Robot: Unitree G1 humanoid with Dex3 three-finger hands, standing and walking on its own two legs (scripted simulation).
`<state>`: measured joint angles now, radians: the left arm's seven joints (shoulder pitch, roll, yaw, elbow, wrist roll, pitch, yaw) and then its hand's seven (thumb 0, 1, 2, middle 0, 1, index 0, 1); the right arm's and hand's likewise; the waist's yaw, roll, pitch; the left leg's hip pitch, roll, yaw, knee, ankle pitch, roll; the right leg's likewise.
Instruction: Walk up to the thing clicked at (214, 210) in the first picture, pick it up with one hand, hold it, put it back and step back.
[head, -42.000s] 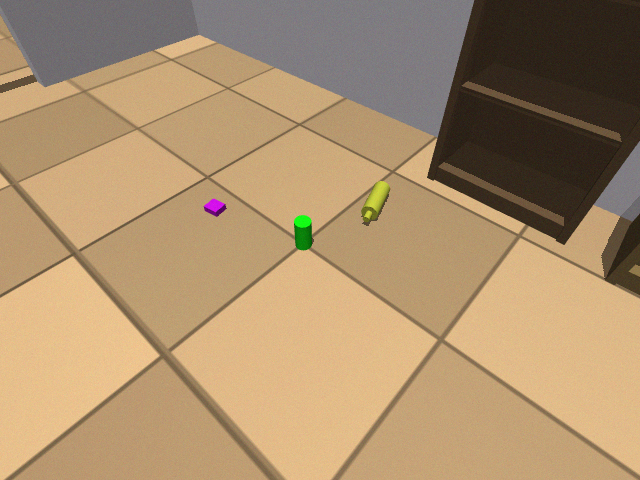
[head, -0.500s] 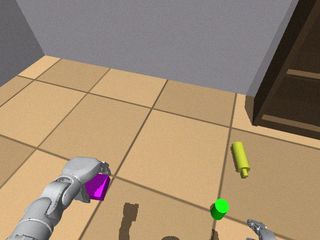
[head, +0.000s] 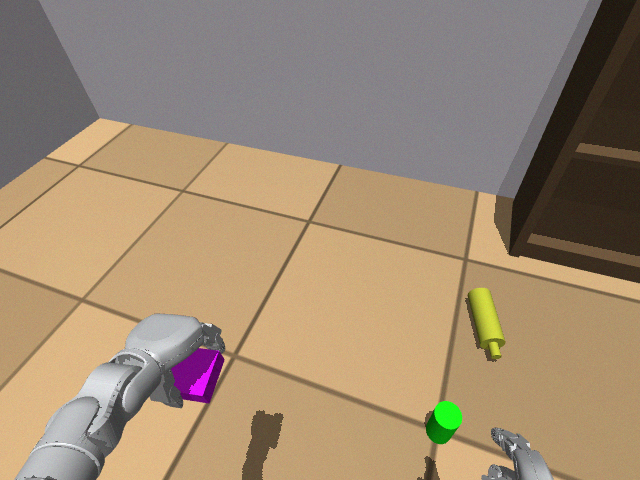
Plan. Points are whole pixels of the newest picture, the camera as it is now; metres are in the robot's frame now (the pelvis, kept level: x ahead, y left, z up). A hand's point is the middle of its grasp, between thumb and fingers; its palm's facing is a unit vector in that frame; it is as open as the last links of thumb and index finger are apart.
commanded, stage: hold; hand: left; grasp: from above
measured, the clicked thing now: (190, 373) +0.30 +0.20 -0.06
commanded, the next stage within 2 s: crouch in 0.58 s
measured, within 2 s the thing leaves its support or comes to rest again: neither
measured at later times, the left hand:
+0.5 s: hand (177, 359) +0.30 +0.20 -0.02, palm faces -0.47 +0.02 -0.88, open 9.2 cm
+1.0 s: hand (185, 368) +0.31 +0.21 -0.06, palm faces -0.45 +0.04 -0.89, open 9.3 cm
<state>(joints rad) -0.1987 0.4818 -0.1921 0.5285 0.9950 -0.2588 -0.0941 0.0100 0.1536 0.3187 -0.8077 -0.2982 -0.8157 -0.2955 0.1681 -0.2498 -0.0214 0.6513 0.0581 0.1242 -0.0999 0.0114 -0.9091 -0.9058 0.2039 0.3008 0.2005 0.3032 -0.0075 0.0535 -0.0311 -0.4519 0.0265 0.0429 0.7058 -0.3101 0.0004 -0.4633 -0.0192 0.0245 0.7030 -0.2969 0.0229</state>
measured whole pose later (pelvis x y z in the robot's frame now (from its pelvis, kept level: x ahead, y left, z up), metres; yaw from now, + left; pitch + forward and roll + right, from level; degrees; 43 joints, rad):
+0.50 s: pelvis +0.02 +0.00 +0.01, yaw +0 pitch +3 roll +0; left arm -0.20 0.48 -0.19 0.51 0.99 -0.26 -0.11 0.01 0.17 0.27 -0.81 -0.29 -0.82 -0.28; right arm 0.15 -0.24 -0.02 0.65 0.06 0.13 -0.12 0.01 -0.91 -0.91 0.20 0.30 0.20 0.30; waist 0.00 0.05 -0.02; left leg -0.39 0.03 0.05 0.64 -0.30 0.00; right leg -0.40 -0.02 0.03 0.64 -0.29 0.02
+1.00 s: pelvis +0.01 +0.00 -0.01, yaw +1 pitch +7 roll +0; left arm -0.26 0.45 -0.20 0.68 1.09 -0.30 0.04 0.01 0.15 0.33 -0.80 -0.31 -0.81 -0.30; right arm 0.15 -0.24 -0.03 0.64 0.05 0.16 -0.09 0.01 -0.91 -0.91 0.21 0.30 0.20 0.30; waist -0.01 0.02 -0.05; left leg -0.54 0.03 0.03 0.76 -0.34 0.00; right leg -0.55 -0.02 0.02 0.75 -0.33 0.02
